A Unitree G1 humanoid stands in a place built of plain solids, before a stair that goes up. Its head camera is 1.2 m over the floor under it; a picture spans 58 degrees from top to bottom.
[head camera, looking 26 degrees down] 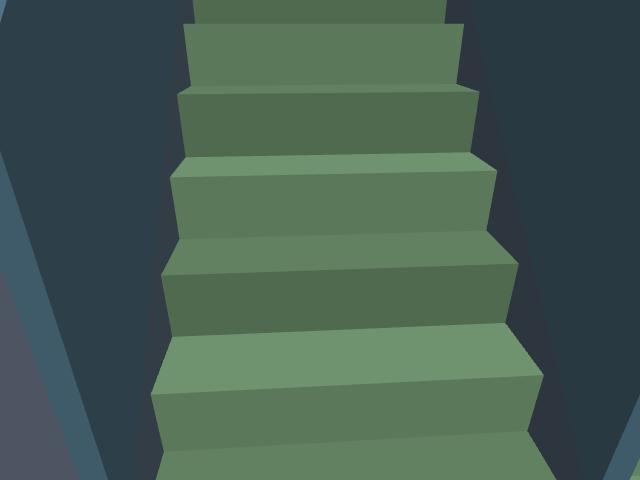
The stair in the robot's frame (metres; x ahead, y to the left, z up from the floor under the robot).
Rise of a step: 0.20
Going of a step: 0.22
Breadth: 0.99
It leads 4 degrees to the left of straight ahead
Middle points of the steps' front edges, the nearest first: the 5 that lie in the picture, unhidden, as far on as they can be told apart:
0.81 -0.08 0.41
1.03 -0.07 0.61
1.25 -0.05 0.81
1.47 -0.04 1.02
1.69 -0.02 1.22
